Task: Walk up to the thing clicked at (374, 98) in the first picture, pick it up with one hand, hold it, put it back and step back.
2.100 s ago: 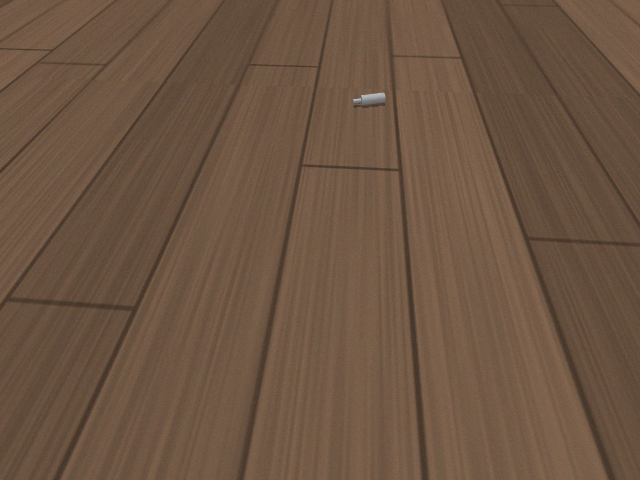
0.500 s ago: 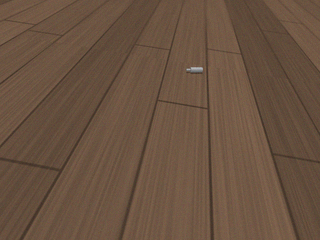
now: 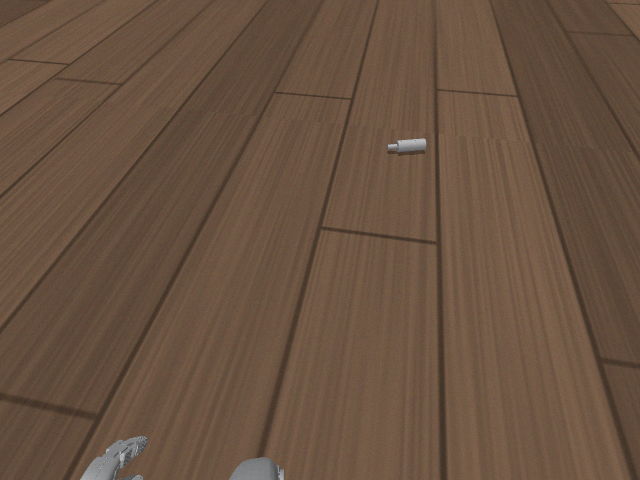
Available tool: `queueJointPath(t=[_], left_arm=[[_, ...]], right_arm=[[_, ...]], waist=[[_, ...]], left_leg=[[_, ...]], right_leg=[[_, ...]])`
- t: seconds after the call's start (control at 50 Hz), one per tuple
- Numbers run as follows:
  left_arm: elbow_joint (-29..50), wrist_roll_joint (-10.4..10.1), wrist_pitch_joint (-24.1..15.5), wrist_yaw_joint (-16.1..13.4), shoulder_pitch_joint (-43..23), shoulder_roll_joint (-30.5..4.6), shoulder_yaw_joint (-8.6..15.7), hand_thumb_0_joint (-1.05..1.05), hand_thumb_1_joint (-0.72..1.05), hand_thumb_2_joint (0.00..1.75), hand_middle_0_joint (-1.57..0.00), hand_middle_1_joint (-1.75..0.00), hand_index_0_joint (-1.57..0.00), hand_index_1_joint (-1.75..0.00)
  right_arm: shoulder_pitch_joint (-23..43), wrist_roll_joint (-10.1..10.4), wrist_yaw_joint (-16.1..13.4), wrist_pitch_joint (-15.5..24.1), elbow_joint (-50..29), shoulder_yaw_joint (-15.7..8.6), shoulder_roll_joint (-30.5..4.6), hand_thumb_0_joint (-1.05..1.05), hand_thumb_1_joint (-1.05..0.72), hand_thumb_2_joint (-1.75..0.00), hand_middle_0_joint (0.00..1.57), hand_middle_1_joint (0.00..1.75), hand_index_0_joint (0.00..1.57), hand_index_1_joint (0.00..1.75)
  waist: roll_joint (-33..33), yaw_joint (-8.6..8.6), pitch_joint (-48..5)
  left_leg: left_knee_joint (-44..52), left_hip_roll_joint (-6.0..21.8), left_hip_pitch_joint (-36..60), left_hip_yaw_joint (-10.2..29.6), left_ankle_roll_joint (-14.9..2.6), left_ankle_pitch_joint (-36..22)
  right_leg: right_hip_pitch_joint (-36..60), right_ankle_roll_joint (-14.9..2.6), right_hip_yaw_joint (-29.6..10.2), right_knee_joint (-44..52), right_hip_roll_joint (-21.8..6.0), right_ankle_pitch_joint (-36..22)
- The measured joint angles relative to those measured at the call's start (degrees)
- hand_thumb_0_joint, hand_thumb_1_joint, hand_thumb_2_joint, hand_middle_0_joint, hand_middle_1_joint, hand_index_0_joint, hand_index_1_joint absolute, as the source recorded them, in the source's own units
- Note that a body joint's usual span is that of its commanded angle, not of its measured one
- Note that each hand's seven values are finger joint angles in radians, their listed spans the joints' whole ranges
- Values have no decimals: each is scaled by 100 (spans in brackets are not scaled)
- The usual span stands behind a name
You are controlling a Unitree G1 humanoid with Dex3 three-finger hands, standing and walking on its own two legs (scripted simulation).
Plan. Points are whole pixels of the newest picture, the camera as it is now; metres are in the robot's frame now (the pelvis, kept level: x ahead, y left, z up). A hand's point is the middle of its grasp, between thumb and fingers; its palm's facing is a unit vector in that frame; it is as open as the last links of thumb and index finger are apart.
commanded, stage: walk up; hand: left
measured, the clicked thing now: (405, 145) +1.79 -0.38 -0.74
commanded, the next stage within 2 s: none
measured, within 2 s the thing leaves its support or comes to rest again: neither
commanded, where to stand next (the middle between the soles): +1.44 -0.67 m, yaw +6 degrees
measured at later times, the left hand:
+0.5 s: hand (213, 311) +0.42 +0.23 -0.14, palm faces -0.10 -0.96 -0.27, open 7.4 cm
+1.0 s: hand (279, 240) +0.59 +0.12 -0.14, palm faces +0.03 -0.94 -0.33, open 7.4 cm
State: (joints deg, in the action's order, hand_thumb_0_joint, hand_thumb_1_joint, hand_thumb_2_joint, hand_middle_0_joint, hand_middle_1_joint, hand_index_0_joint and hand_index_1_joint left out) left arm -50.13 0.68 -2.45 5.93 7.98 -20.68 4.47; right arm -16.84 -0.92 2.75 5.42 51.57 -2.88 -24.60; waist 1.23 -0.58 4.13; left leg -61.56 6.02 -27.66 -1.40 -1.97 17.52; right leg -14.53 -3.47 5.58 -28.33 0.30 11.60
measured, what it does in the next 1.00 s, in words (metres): walks ahead: left foot, then right foot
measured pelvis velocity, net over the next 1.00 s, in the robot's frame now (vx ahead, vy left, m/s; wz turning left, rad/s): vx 0.56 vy -0.16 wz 0.00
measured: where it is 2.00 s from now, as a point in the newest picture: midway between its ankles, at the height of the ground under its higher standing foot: (434, 270)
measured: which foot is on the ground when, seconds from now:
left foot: up 0.00-0.18, down 0.20-0.64, up 0.66-1.00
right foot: down 0.00-0.22, up 0.24-0.60, down 0.62-1.00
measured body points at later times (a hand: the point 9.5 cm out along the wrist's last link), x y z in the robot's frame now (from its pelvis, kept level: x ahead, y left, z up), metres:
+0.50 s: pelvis +0.30 -0.04 +0.00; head +0.32 -0.01 +0.45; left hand +0.42 +0.28 -0.12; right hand +0.31 -0.37 -0.08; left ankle +0.26 +0.11 -0.73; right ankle +0.43 -0.22 -0.69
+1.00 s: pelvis +0.56 -0.16 +0.00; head +0.57 -0.14 +0.45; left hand +0.59 +0.17 -0.12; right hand +0.65 -0.48 -0.10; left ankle +0.71 -0.04 -0.71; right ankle +0.51 -0.23 -0.73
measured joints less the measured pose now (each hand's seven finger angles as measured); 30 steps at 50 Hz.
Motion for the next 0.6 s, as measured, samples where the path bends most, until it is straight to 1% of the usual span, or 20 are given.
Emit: queueJointPath(t=[0.06,0.1,0.14,0.18,0.2,0.22,0.24,0.28,0.3,0.34,0.4,0.44,0.48,0.54,0.56,0.6], left_arm=[[-38,53,23,36,321,-164,44,0,90,90,-21,-30,-21,-30],[-61,82,44,70,487,-310,89,0,90,90,-21,-30,-21,-30],[-96,104,78,94,632,-460,136,0,90,90,-20,-30,-21,-30],[-126,119,119,94,776,-585,175,0,90,90,-20,-30,-21,-30],[-123,116,127,81,871,-622,182,0,90,90,-20,-30,-21,-30],[-158,105,142,46,911,-656,196,0,90,90,-20,-30,-21,-30],[-218,94,183,5,898,-659,199,0,90,90,-20,-30,-21,-30],[-304,90,248,-38,853,-664,116,1,90,90,-20,-30,-20,-30],[-326,78,248,-34,829,-676,79,1,91,90,-20,-30,-20,-29],[-329,46,222,-7,765,-679,39,1,91,90,-20,-30,-20,-29],[-240,32,233,69,594,-637,25,1,91,90,-20,-30,-20,-29],[-150,32,273,124,438,-602,22,1,91,90,-20,-30,-20,-29],[-67,38,315,184,260,-570,22,1,91,90,-20,-30,-20,-30],[13,31,328,265,0,-524,34,0,91,90,-20,-30,-20,-30],[21,26,324,281,-70,-510,46,0,91,90,-20,-30,-20,-30],[27,23,313,294,-169,-488,74,0,90,90,-20,-30,-20,-30]], right_arm=[[81,-31,90,6,-115,-34,-1,1,-90,-89,21,30,21,30],[93,-36,117,16,-137,-64,7,1,-90,-89,21,30,21,30],[44,-42,116,34,-136,-100,10,1,-90,-89,21,30,21,30],[-69,-55,89,86,-150,-130,-30,1,-90,-89,21,30,21,30],[-131,-67,60,144,-186,-139,-99,1,-90,-89,21,30,21,30],[-114,-105,1,202,-195,-171,-112,1,-90,-89,21,30,21,30],[-80,-121,-63,234,-220,-186,-101,1,-90,-89,21,30,21,30],[-55,-35,-132,258,-245,-149,-35,1,-90,-89,21,30,21,30],[-66,-1,-153,261,-245,-110,15,1,-90,-89,21,30,21,30],[-148,36,-180,281,-242,-27,91,1,-90,-89,21,30,21,30],[-332,47,-181,321,-214,55,129,1,-90,-89,21,30,21,30],[-457,39,-176,322,-187,81,130,1,-90,-89,21,30,21,30],[-556,34,-165,303,-147,93,114,1,-90,-89,21,30,21,30],[-638,25,-144,240,-66,98,48,1,-90,-89,21,30,21,30],[-658,14,-146,213,-41,92,19,1,-90,-89,21,30,21,30],[-707,-7,-166,155,3,62,-50,1,-90,-89,21,30,21,30]], waist=[[-63,-109,-116],[-147,-198,-174],[-245,-263,-256],[-331,-290,-359],[-347,-294,-410],[-453,-244,-402],[-536,-179,-352],[-636,-53,-276],[-703,-18,-246],[-808,38,-207],[-835,88,-126],[-800,113,-65],[-752,151,-17],[-678,215,8],[-647,241,-7],[-567,281,-91]], left_leg=[[1226,85,-362,-150,144,-162],[1881,80,-396,-222,195,-534],[2279,33,-273,-325,214,-848],[2612,-64,57,-447,166,-954],[2802,-134,292,-469,88,-886],[2627,-222,311,-525,16,-828],[2375,-272,305,-575,-9,-611],[2296,-294,490,-617,0,-340],[2418,-300,668,-655,24,-293],[2755,-310,1050,-706,94,-271],[3180,-278,1565,-715,185,-215],[3373,-224,1851,-695,253,-141],[3516,-162,2097,-668,346,-45],[3636,-63,2436,-646,526,165],[3626,-19,2535,-636,589,269],[3489,98,2690,-615,691,556]], right_leg=[[389,-19,19,194,84,232],[626,2,19,221,124,455],[849,18,27,148,142,763],[1015,69,28,-103,127,1177],[994,71,-3,-434,106,1455],[810,36,-70,-1046,-7,1656],[527,22,-298,-1807,-13,1664],[-103,17,-675,-3088,115,1393],[-392,42,-767,-3450,101,1183],[-894,119,-818,-3652,-66,842],[-1458,239,-822,-3284,-393,571],[-1724,280,-801,-2846,-571,427],[-1874,284,-757,-2254,-704,177],[-1805,231,-672,-1239,-790,-375],[-1723,207,-625,-1019,-781,-471],[-1481,152,-493,-744,-710,-462]])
